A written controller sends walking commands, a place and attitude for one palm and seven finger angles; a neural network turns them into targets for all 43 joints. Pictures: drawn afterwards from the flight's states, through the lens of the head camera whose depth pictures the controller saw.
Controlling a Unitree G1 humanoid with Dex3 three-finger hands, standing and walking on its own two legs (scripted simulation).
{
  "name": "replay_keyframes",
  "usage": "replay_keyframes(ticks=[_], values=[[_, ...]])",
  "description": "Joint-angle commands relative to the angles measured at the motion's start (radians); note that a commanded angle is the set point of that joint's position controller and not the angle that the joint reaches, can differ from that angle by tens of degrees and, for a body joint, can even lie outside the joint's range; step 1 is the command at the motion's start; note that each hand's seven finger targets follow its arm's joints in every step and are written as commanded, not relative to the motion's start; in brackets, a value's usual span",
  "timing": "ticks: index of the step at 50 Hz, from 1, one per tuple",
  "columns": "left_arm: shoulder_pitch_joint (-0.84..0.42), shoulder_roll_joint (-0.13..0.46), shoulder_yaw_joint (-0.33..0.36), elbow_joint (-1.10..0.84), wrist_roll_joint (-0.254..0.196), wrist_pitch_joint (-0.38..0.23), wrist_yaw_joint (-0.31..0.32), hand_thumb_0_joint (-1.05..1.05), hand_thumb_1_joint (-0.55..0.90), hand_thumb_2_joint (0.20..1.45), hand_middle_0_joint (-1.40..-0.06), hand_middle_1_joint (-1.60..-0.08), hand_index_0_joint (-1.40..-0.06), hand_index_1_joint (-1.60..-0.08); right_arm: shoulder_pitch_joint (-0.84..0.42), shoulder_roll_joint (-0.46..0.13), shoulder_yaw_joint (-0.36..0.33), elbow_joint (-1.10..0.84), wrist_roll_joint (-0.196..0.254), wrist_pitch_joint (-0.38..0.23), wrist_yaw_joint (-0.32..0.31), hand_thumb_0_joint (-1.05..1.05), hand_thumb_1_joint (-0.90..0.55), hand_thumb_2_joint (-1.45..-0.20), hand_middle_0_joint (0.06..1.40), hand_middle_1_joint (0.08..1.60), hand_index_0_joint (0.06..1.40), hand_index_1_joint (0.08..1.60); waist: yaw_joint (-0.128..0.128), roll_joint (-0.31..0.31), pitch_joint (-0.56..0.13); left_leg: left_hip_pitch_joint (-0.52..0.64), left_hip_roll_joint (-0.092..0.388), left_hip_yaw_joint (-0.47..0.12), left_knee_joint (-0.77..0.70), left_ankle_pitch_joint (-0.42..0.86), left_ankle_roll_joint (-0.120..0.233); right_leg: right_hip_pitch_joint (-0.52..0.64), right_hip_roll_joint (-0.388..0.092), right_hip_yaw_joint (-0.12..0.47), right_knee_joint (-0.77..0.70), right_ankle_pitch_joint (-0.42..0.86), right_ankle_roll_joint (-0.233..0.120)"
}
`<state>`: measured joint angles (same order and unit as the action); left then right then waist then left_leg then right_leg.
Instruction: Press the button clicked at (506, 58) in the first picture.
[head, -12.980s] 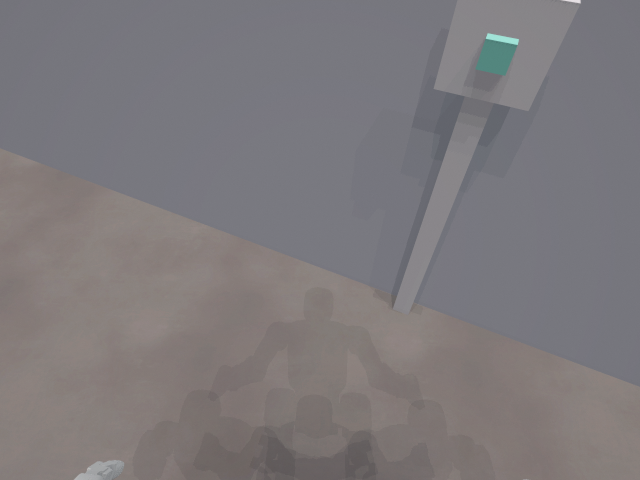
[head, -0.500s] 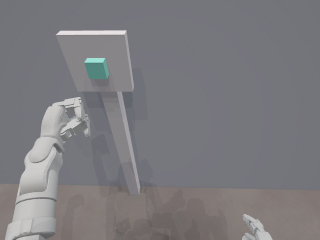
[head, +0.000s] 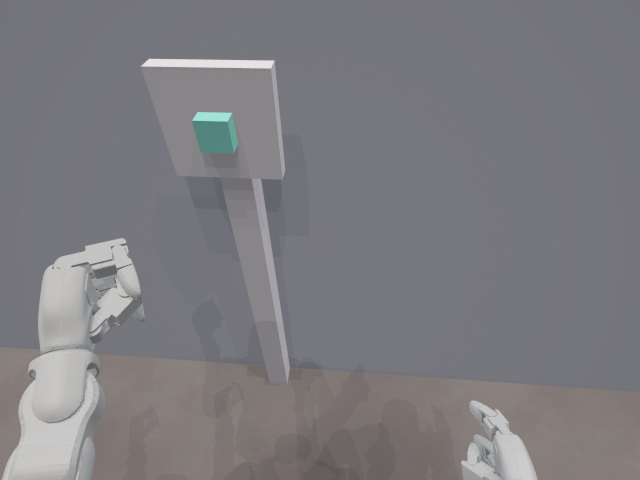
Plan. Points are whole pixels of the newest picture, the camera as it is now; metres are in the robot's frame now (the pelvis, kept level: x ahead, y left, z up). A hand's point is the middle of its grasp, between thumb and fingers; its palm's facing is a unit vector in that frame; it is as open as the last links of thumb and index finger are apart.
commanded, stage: draw the hand back to the body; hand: left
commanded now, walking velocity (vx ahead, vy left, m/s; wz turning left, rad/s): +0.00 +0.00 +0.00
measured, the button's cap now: (216, 131) +0.54 +0.23 +0.18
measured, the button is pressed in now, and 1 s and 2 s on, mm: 0 0 0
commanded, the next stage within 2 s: step back with the hand held close in 0.64 s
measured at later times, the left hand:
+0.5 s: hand (86, 339) +0.19 +0.25 +0.16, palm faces +0.44 -0.82 -0.37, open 3.1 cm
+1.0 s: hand (92, 331) +0.20 +0.26 +0.15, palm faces +0.34 -0.82 -0.46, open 3.1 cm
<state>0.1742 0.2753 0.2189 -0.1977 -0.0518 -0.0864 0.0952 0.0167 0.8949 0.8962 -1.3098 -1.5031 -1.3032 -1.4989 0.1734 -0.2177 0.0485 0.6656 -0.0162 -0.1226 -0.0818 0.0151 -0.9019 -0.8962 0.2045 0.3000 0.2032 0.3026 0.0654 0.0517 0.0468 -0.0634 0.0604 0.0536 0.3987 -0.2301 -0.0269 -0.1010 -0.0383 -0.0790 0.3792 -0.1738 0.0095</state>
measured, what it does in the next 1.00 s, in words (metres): stands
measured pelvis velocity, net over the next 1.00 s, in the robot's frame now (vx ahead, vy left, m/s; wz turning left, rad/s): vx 0.00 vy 0.02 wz -0.02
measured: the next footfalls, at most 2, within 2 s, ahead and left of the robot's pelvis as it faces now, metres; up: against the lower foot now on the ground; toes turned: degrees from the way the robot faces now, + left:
right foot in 1.64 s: -0.02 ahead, -0.11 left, +0.00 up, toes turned +5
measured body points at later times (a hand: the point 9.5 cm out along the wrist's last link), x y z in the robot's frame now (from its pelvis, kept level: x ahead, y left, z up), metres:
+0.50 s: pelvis +0.02 +0.01 +0.00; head -0.01 +0.00 +0.45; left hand +0.16 +0.29 +0.18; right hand +0.22 -0.20 -0.07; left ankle +0.00 +0.14 -0.74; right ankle +0.03 -0.13 -0.74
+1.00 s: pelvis +0.00 +0.02 +0.00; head +0.02 +0.02 +0.45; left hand +0.18 +0.30 +0.17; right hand +0.19 -0.21 -0.08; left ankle +0.00 +0.14 -0.74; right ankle +0.03 -0.13 -0.74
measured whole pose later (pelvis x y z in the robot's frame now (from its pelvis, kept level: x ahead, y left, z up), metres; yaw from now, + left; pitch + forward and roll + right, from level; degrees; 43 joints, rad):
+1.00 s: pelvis +0.00 +0.02 +0.00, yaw -1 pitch +0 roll -1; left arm 0.58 0.34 0.34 -0.53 -0.03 -0.15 0.11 0.01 0.89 0.90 -1.31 -1.50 -1.30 -1.50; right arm 0.18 -0.23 0.01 0.56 -0.02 -0.04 -0.07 0.02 -0.90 -0.90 0.21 0.30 0.20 0.30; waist 0.01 0.03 0.03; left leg -0.21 0.05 0.08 0.48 -0.27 0.00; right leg -0.23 -0.05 -0.05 0.42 -0.18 0.04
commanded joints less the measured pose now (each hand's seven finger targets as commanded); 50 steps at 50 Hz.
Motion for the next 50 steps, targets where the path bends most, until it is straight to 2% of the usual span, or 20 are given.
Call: replay_keyframes(ticks=[1,4,12,18,21,22,23,26,28,31,35,37,38,39,40,41,43,44,46,50], values=[[-0.115,0.169,0.091,-0.286,0.002,-0.085,0.018,0.0,0.9,0.9,-1.3,-1.5,-1.3,-1.5,-0.145,-0.106,-0.055,-0.172,0.0,-0.052,-0.007,0.0,-0.9,-0.9,0.2,0.3,0.2,0.3,-0.008,0.005,-0.129,-0.017,-0.052,-0.006,-0.08,0.107,0.043,0.06,0.03,0.036,-0.078,0.034,-0.02],[-0.024,0.168,0.11,-0.303,0.001,-0.086,0.018,0.0,0.9,0.9,-1.3,-1.5,-1.3,-1.5,-0.143,-0.103,-0.058,-0.175,0.0,-0.048,-0.002,0.0,-0.9,-0.9,0.2,0.3,0.2,0.3,-0.003,-0.034,-0.094,-0.035,-0.047,-0.009,-0.081,0.114,0.044,0.055,0.031,0.033,-0.075,0.037,-0.017],[0.162,0.187,0.155,-0.439,0.009,-0.099,0.024,0.0,0.9,0.9,-1.3,-1.5,-1.3,-1.5,-0.13,-0.098,-0.067,-0.193,-0.004,-0.062,0.0,0.0,-0.9,-0.9,0.2,0.3,0.2,0.3,0.008,-0.003,-0.1,-0.04,-0.045,-0.006,-0.064,0.148,0.04,0.063,0.031,0.032,-0.057,0.077,-0.017],[0.283,0.174,0.161,-0.49,0.014,-0.094,0.028,0.0,0.9,0.9,-1.3,-1.5,-1.3,-1.5,-0.116,-0.092,-0.067,-0.201,-0.001,-0.076,-0.002,0.0,-0.9,-0.9,0.2,0.3,0.2,0.3,0.009,0.016,-0.061,-0.051,-0.04,-0.005,-0.053,0.16,0.036,0.04,0.036,0.028,-0.049,0.087,-0.018],[0.236,0.167,0.143,-0.496,0.021,-0.09,0.033,0.0,0.9,0.9,-1.3,-1.5,-1.3,-1.5,-0.108,-0.098,-0.067,-0.195,-0.003,-0.084,-0.006,0.0,-0.9,-0.9,0.2,0.3,0.2,0.3,-0.004,-0.006,-0.043,-0.049,-0.04,-0.009,-0.051,0.147,0.036,0.019,0.039,0.024,-0.058,0.071,-0.017],[0.225,0.171,0.145,-0.497,0.021,-0.089,0.036,0.0,0.9,0.9,-1.3,-1.5,-1.3,-1.5,-0.104,-0.099,-0.066,-0.194,-0.004,-0.085,-0.007,0.0,-0.9,-0.9,0.2,0.3,0.2,0.3,-0.004,0.008,-0.046,-0.047,-0.039,-0.012,-0.052,0.15,0.037,0.021,0.036,0.025,-0.052,0.073,-0.017],[0.222,0.172,0.149,-0.489,0.021,-0.086,0.038,0.0,0.9,0.9,-1.3,-1.5,-1.3,-1.5,-0.102,-0.097,-0.064,-0.191,-0.004,-0.085,-0.008,0.0,-0.9,-0.9,0.2,0.3,0.2,0.3,-0.002,0.022,-0.051,-0.047,-0.041,-0.011,-0.054,0.14,0.037,0.023,0.034,0.024,-0.05,0.063,-0.017],[0.217,0.166,0.144,-0.477,0.021,-0.082,0.039,0.0,0.9,0.9,-1.3,-1.5,-1.3,-1.5,-0.105,-0.097,-0.064,-0.191,-0.005,-0.084,-0.011,0.0,-0.9,-0.9,0.2,0.3,0.2,0.3,0.0,-0.012,-0.043,-0.049,-0.04,-0.014,-0.053,0.134,0.037,0.02,0.039,0.025,-0.057,0.051,-0.019],[0.21,0.168,0.147,-0.485,0.019,-0.08,0.039,0.0,0.9,0.9,-1.3,-1.5,-1.3,-1.5,-0.108,-0.094,-0.06,-0.193,-0.006,-0.083,-0.008,0.0,-0.9,-0.9,0.2,0.3,0.2,0.3,0.005,0.024,-0.055,-0.05,-0.04,-0.017,-0.057,0.14,0.036,0.035,0.033,0.024,-0.045,0.061,-0.02],[0.233,0.179,0.16,-0.49,0.022,-0.077,0.039,0.0,0.9,0.9,-1.3,-1.5,-1.3,-1.5,-0.109,-0.093,-0.06,-0.191,-0.009,-0.087,-0.007,0.0,-0.9,-0.9,0.2,0.3,0.2,0.3,0.011,0.032,-0.078,-0.048,-0.042,-0.017,-0.05,0.173,0.032,0.055,0.036,0.025,-0.037,0.097,-0.022],[0.241,0.171,0.159,-0.495,0.017,-0.074,0.036,0.0,0.9,0.9,-1.3,-1.5,-1.3,-1.5,-0.107,-0.088,-0.057,-0.196,-0.009,-0.081,-0.002,0.0,-0.9,-0.9,0.2,0.3,0.2,0.3,0.011,0.028,-0.071,-0.056,-0.039,-0.017,-0.046,0.197,0.029,0.06,0.035,0.022,-0.026,0.125,-0.021],[0.244,0.173,0.162,-0.49,0.016,-0.072,0.035,0.0,0.9,0.9,-1.3,-1.5,-1.3,-1.5,-0.107,-0.089,-0.058,-0.2,-0.008,-0.079,-0.004,0.0,-0.9,-0.9,0.2,0.3,0.2,0.3,0.01,0.003,-0.065,-0.056,-0.036,-0.017,-0.045,0.195,0.03,0.055,0.036,0.021,-0.029,0.124,-0.02],[0.21,0.193,0.184,-0.473,0.015,-0.069,0.039,0.0,0.9,0.9,-1.3,-1.5,-1.3,-1.5,-0.105,-0.091,-0.058,-0.192,-0.006,-0.075,-0.006,0.0,-0.9,-0.9,0.2,0.3,0.2,0.3,0.006,0.009,-0.057,-0.063,-0.036,-0.016,-0.049,0.179,0.028,0.05,0.036,0.023,-0.033,0.108,-0.021],[0.142,0.285,0.289,-0.536,0.006,-0.108,0.038,0.0,0.9,0.9,-1.3,-1.5,-1.3,-1.5,-0.084,-0.114,-0.057,-0.239,0.0,-0.042,0.002,0.0,-0.9,-0.9,0.2,0.3,0.2,0.3,-0.043,-0.032,0.01,-0.145,-0.019,-0.005,-0.017,0.106,0.047,-0.063,-0.011,0.099,-0.087,0.148,-0.012],[0.246,0.226,0.244,-0.455,0.01,-0.11,0.03,0.0,0.9,0.9,-1.3,-1.5,-1.3,-1.5,-0.085,-0.099,-0.057,-0.224,-0.001,-0.02,0.0,0.0,-0.9,-0.9,0.2,0.3,0.2,0.3,-0.045,-0.086,-0.01,-0.14,-0.024,-0.016,-0.002,0.093,0.048,-0.07,-0.03,0.089,-0.093,0.147,-0.013],[0.256,0.218,0.233,-0.483,0.014,-0.117,0.025,0.0,0.9,0.9,-1.3,-1.5,-1.3,-1.5,-0.093,-0.105,-0.062,-0.236,-0.002,-0.006,0.002,0.0,-0.9,-0.9,0.2,0.3,0.2,0.3,-0.046,-0.053,-0.019,-0.144,-0.03,-0.012,0.009,0.11,0.047,-0.076,-0.034,0.096,-0.088,0.177,-0.017],[0.328,0.194,0.207,-0.486,0.017,-0.125,0.024,0.0,0.9,0.9,-1.3,-1.5,-1.3,-1.5,-0.088,-0.112,-0.067,-0.244,-0.004,0.013,0.004,0.0,-0.9,-0.9,0.2,0.3,0.2,0.3,-0.052,-0.016,-0.099,-0.128,-0.017,-0.014,0.019,0.202,0.046,-0.048,-0.04,0.076,-0.037,0.255,-0.013],[0.348,0.195,0.206,-0.506,0.018,-0.127,0.026,0.0,0.9,0.9,-1.3,-1.5,-1.3,-1.5,-0.081,-0.117,-0.071,-0.251,-0.003,0.021,0.005,0.0,-0.9,-0.9,0.2,0.3,0.2,0.3,-0.054,0.013,-0.138,-0.124,-0.009,-0.015,0.022,0.254,0.044,-0.028,-0.037,0.067,-0.008,0.29,-0.011],[0.39,0.216,0.228,-0.535,0.018,-0.132,0.03,0.0,0.9,0.9,-1.3,-1.5,-1.3,-1.5,-0.087,-0.119,-0.079,-0.268,-0.002,0.033,0.002,0.0,-0.9,-0.9,0.2,0.3,0.2,0.3,-0.05,0.023,-0.191,-0.122,0.004,-0.025,0.022,0.349,0.041,-0.005,-0.027,0.049,0.043,0.342,-0.004],[0.448,0.244,0.265,-0.568,0.014,-0.137,0.041,0.0,0.9,0.9,-1.3,-1.5,-1.3,-1.5,-0.079,-0.111,-0.092,-0.299,0.009,0.058,0.002,0.0,-0.9,-0.9,0.2,0.3,0.2,0.3,-0.052,-0.023,-0.235,-0.159,0.018,-0.028,0.041,0.382,0.038,0.003,-0.03,0.054,0.099,0.402,0.001]])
